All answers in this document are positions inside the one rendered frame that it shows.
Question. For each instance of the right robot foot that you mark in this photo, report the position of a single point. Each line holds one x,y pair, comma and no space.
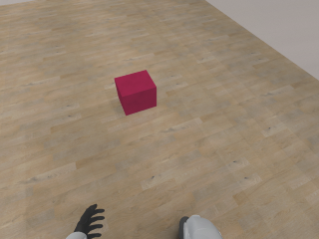
180,227

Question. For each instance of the left robot hand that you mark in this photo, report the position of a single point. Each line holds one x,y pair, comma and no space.
84,224

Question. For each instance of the robot right thigh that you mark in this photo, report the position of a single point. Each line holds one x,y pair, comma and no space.
200,228

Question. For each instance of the carton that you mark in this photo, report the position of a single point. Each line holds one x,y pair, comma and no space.
137,92

